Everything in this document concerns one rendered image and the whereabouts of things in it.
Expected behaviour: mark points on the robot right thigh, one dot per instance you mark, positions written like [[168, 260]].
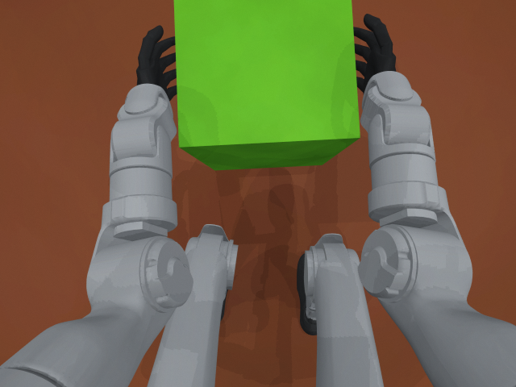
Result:
[[346, 349]]

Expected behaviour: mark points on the robot right shin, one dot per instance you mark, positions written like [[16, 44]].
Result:
[[328, 238]]

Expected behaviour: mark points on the right robot forearm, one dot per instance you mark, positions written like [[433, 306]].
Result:
[[402, 160]]

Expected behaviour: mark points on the robot right upper arm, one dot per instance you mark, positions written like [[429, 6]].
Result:
[[422, 279]]

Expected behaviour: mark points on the robot left upper arm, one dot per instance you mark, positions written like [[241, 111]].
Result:
[[133, 289]]

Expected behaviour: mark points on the carton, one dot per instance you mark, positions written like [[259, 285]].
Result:
[[265, 83]]

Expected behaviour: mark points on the robot right hand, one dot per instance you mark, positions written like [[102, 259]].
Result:
[[379, 53]]

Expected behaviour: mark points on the robot left hand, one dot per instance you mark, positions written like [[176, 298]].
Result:
[[151, 66]]

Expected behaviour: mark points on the left robot forearm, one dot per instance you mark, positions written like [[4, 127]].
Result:
[[141, 203]]

